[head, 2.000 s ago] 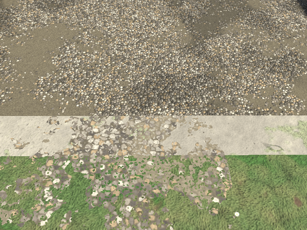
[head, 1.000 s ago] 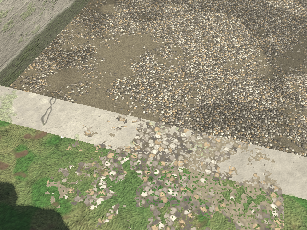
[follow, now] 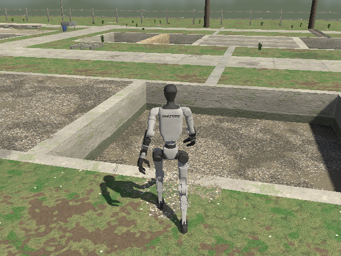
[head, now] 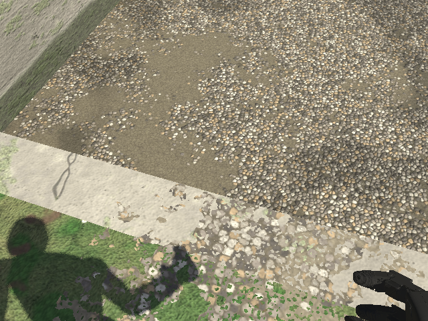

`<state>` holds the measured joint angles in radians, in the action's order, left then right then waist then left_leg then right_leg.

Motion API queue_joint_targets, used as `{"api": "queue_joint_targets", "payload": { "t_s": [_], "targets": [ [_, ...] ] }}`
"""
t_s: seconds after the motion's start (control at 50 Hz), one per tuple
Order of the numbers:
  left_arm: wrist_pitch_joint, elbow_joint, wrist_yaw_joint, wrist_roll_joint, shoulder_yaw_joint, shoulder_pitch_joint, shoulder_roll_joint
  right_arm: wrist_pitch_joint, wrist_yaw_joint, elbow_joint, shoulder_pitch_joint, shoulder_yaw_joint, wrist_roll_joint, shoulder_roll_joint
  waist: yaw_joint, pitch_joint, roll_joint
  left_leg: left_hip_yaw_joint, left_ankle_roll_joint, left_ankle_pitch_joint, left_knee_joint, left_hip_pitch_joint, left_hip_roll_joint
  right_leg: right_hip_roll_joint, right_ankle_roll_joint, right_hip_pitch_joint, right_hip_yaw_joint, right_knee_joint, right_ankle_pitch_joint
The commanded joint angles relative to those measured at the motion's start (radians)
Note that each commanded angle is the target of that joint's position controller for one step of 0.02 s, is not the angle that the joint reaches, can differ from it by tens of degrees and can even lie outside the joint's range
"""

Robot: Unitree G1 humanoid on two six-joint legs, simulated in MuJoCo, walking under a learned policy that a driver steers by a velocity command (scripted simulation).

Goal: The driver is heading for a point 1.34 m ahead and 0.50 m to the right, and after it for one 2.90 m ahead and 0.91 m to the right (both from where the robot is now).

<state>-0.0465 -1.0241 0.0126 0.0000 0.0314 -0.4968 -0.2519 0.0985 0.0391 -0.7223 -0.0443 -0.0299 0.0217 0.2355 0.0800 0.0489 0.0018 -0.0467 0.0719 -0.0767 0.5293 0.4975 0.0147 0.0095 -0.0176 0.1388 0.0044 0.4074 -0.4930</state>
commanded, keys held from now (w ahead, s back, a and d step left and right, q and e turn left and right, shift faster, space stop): w+e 0.42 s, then e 0.58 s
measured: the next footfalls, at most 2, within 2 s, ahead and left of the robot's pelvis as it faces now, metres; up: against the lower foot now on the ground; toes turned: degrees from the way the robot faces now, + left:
right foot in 0.50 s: +0.43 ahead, -0.15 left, +0.00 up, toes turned -18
left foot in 1.10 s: +0.51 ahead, +0.07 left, +0.00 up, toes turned -42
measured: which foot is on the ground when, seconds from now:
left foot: down 0.00-0.50, up 0.52-1.00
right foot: up 0.00-0.48, down 0.50-1.00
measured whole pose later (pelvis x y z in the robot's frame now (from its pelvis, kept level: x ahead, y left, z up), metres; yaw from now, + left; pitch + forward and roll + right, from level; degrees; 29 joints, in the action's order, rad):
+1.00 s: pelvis +0.36 -0.03 +0.01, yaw -33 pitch +1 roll +2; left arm 0.06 -0.62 0.06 0.00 0.06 -0.26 -0.26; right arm -0.02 -0.04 -0.73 0.11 -0.06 0.00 0.26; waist 0.02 0.07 0.01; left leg 0.13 -0.07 -0.33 0.93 0.52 0.02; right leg -0.15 -0.05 -0.41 0.21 0.56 -0.15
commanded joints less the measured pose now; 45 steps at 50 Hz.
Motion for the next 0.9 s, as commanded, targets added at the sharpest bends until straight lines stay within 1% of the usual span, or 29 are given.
{"api": "queue_joint_targets", "payload": {
  "t_s": [0.02,0.04,0.06,0.08,0.1,0.12,0.16,0.22,0.28,0.34,0.36,0.4,0.42,0.44,0.46,0.48,0.5,0.52,0.54,0.56,0.58,0.6,0.62,0.64,0.68,0.72,0.74,0.82,0.9],
  "targets": [
    [-0.029,0.075,-0.01,0.009,-0.022,-0.127,0.028,-0.01,-0.008,-0.087,0.503,-0.087,-0.018,0.273,-0.177,-0.496,0.287,0.761,0.263,-0.307,-0.167,-0.999,-0.438,-0.083,-0.02,-0.719,0.113,0.842,-0.088],
    [-0.046,0.088,-0.009,0.048,0.014,-0.007,-0.112,-0.005,-0.009,-0.083,0.439,-0.065,-0.01,0.176,-0.199,-0.326,0.163,0.723,0.201,-0.415,-0.255,-0.839,-0.397,-0.024,-0.037,-0.802,0.17,0.929,-0.063],
    [-0.052,0.128,-0.005,0.066,0.031,0.098,-0.153,0.0,-0.011,-0.074,0.337,-0.055,-0.006,0.144,-0.171,-0.156,0.117,0.559,0.156,-0.363,-0.286,-0.662,-0.368,0.024,-0.048,-0.834,0.129,0.918,0.042],
    [-0.05,0.132,0.005,0.056,0.033,0.132,-0.138,0.008,-0.009,-0.072,0.266,-0.048,-0.009,0.12,-0.135,-0.084,0.042,0.435,0.136,-0.236,-0.319,-0.513,-0.332,0.072,-0.045,-0.788,0.116,0.879,0.132],
    [-0.045,0.131,0.011,0.046,0.036,0.124,-0.104,0.011,-0.008,-0.077,0.228,-0.044,-0.015,0.097,-0.1,-0.053,0.044,0.332,0.12,-0.173,-0.346,-0.416,-0.29,0.102,-0.04,-0.741,0.118,0.83,0.183],
    [-0.032,0.122,0.009,0.043,0.035,0.09,-0.078,0.014,-0.007,-0.088,0.212,-0.042,-0.027,0.079,-0.071,-0.051,0.078,0.263,0.108,-0.148,-0.373,-0.357,-0.261,0.126,-0.037,-0.683,0.125,0.808,0.215],
    [-0.01,0.125,0.011,0.047,0.039,0.08,-0.053,0.024,-0.011,-0.109,0.218,-0.042,-0.026,0.068,-0.057,-0.031,0.067,0.179,0.12,-0.09,-0.41,-0.294,-0.253,0.139,-0.03,-0.681,0.118,0.794,0.229],
    [0.001,0.178,0.015,0.03,0.047,0.171,-0.057,0.031,-0.025,-0.142,0.248,-0.052,-0.037,0.105,-0.061,0.017,0.045,0.079,0.13,0.029,-0.422,-0.29,-0.255,0.142,-0.012,-0.797,0.139,0.687,0.361],
    [-0.005,0.204,0.0,0.016,0.045,0.227,-0.046,0.022,-0.043,-0.164,0.283,-0.05,-0.047,0.117,-0.073,0.024,0.041,-0.032,0.104,0.191,-0.377,-0.32,-0.228,0.123,-0.011,-0.812,0.111,0.514,0.552],
    [0.001,0.251,-0.016,-0.002,0.026,0.331,-0.011,0.001,-0.063,-0.171,0.321,-0.048,-0.044,0.132,-0.108,0.038,0.026,-0.107,0.084,0.309,-0.318,-0.335,-0.232,0.094,-0.024,-0.767,0.008,0.369,0.638],
    [0.006,0.266,-0.02,-0.001,0.023,0.348,-0.005,-0.004,-0.068,-0.172,0.335,-0.055,-0.037,0.155,-0.114,0.042,0.038,-0.119,0.085,0.345,-0.285,-0.364,-0.243,0.091,-0.027,-0.769,-0.011,0.355,0.614],
    [0.015,0.308,-0.03,0.005,0.019,0.405,-0.006,-0.02,-0.076,-0.18,0.373,-0.06,-0.013,0.169,-0.131,0.054,0.03,-0.119,0.092,0.383,-0.236,-0.438,-0.288,0.081,-0.043,-0.801,-0.04,0.322,0.522],
    [0.021,0.329,-0.033,0.004,0.022,0.419,-0.014,-0.029,-0.079,-0.182,0.381,-0.064,-0.005,0.183,-0.127,0.055,0.033,-0.119,0.088,0.436,-0.21,-0.475,-0.306,0.07,-0.055,-0.807,-0.052,0.306,0.46],
    [0.025,0.342,-0.038,0.004,0.027,0.404,-0.019,-0.037,-0.082,-0.178,0.372,-0.068,0.002,0.194,-0.105,0.057,0.041,-0.13,0.075,0.58,-0.146,-0.491,-0.309,0.047,-0.071,-0.771,-0.074,0.28,0.401],
    [0.033,0.342,-0.04,-0.003,0.039,0.352,-0.042,-0.053,-0.086,-0.173,0.357,-0.065,0.004,0.191,-0.073,0.022,0.077,-0.149,0.058,0.775,-0.03,-0.498,-0.291,0.0,-0.086,-0.698,-0.115,0.271,0.362],
    [0.038,0.313,-0.039,-0.005,0.058,0.202,-0.082,-0.065,-0.083,-0.154,0.315,-0.064,0.011,0.199,-0.008,-0.062,0.075,-0.161,0.029,0.864,0.163,-0.461,-0.254,-0.059,-0.112,-0.517,-0.145,0.249,0.386],
    [0.036,0.291,-0.023,-0.003,0.088,0.06,-0.15,-0.064,-0.08,-0.137,0.275,-0.062,0.024,0.207,0.075,-0.152,0.026,-0.173,-0.03,0.668,0.43,-0.349,-0.185,-0.056,-0.159,-0.278,-0.084,0.109,0.644],
    [0.043,0.295,0.0,0.005,0.107,0.047,-0.286,-0.046,-0.071,-0.108,0.343,-0.03,-0.04,0.088,-0.01,-0.241,-0.281,-0.15,-0.104,-0.394,0.843,-0.051,-0.02,0.186,-0.272,0.0,0.25,0.162,1.228],
    [0.037,0.353,-0.017,-0.018,0.088,0.088,-0.276,-0.023,-0.05,-0.101,0.474,-0.022,-0.022,0.112,-0.056,-0.509,-0.288,0.125,-0.118,-0.626,1.073,0.083,0.062,0.393,-0.463,0.161,0.664,0.069,1.159],
    [0.045,0.38,-0.031,-0.011,0.08,0.143,-0.204,-0.027,-0.049,-0.096,0.362,-0.044,0.008,0.18,-0.005,-0.463,-0.114,0.191,-0.097,-0.554,1.032,0.114,0.001,0.353,-0.411,0.068,0.585,0.002,0.937],
    [0.052,0.381,-0.031,-0.001,0.066,0.196,-0.156,-0.04,-0.06,-0.069,0.282,-0.045,0.02,0.17,-0.023,-0.287,-0.059,0.152,-0.088,-0.512,0.968,0.175,-0.022,0.303,-0.357,-0.059,0.484,-0.018,0.767],
    [0.055,0.39,-0.025,0.0,0.054,0.247,-0.12,-0.054,-0.08,-0.074,0.251,-0.046,0.005,0.15,-0.056,-0.179,0.035,0.137,-0.094,-0.455,0.897,0.168,-0.05,0.249,-0.307,-0.205,0.411,-0.037,0.691],
    [0.054,0.402,-0.017,-0.01,0.051,0.274,-0.112,-0.071,-0.091,-0.073,0.26,-0.054,-0.001,0.153,-0.085,-0.141,0.011,0.143,-0.097,-0.408,0.841,0.112,-0.062,0.206,-0.292,-0.311,0.366,-0.053,0.668],
    [0.054,0.412,-0.015,-0.019,0.055,0.274,-0.121,-0.087,-0.093,-0.066,0.276,-0.059,0.003,0.152,-0.1,-0.134,-0.008,0.145,-0.098,-0.375,0.804,0.056,-0.062,0.178,-0.286,-0.368,0.339,-0.064,0.659],
    [0.045,0.413,-0.009,-0.018,0.059,0.246,-0.13,-0.106,-0.104,-0.053,0.279,-0.059,-0.009,0.133,-0.106,-0.14,-0.032,0.137,-0.122,-0.335,0.754,0.038,-0.042,0.159,-0.298,-0.39,0.321,-0.053,0.758],
    [0.049,0.411,0.002,-0.007,0.062,0.216,-0.142,-0.115,-0.112,-0.025,0.253,-0.056,-0.017,0.115,-0.104,-0.162,-0.041,0.149,-0.147,-0.304,0.729,0.072,-0.034,0.154,-0.305,-0.36,0.331,-0.026,0.813],
    [0.055,0.416,0.008,-0.006,0.066,0.213,-0.156,-0.122,-0.115,-0.015,0.24,-0.059,-0.018,0.121,-0.101,-0.168,-0.038,0.153,-0.156,-0.291,0.727,0.088,-0.033,0.157,-0.302,-0.356,0.345,-0.017,0.775],
    [0.081,0.449,0.031,-0.003,0.059,0.229,-0.154,-0.134,-0.121,0.031,0.175,-0.061,-0.019,0.125,-0.092,-0.135,-0.079,0.171,-0.171,-0.258,0.7,0.147,-0.022,0.134,-0.287,-0.38,0.431,-0.033,0.497],
    [0.093,0.461,0.047,0.003,0.062,0.208,-0.147,-0.122,-0.106,0.059,0.14,-0.054,-0.025,0.109,-0.075,-0.124,-0.111,0.195,-0.154,-0.24,0.549,0.175,-0.016,0.117,-0.265,-0.34,0.5,-0.012,0.368]
  ]
}}
Keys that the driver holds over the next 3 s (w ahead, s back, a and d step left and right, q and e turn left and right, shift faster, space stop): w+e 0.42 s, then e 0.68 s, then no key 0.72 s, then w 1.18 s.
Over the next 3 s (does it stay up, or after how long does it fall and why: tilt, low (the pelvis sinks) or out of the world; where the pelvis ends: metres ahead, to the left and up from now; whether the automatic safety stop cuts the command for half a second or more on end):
stays up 0.58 -0.16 0.01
